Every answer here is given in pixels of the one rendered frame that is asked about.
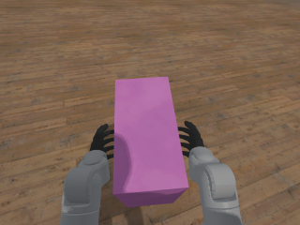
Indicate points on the right robot hand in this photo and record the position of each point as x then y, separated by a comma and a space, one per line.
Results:
194, 137

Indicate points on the right robot forearm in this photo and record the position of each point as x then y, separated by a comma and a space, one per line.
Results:
217, 186

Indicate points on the carton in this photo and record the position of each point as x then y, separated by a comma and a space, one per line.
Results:
148, 162

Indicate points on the left robot hand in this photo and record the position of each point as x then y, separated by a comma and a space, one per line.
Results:
98, 142

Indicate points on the left robot forearm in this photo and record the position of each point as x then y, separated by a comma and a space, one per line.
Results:
82, 190

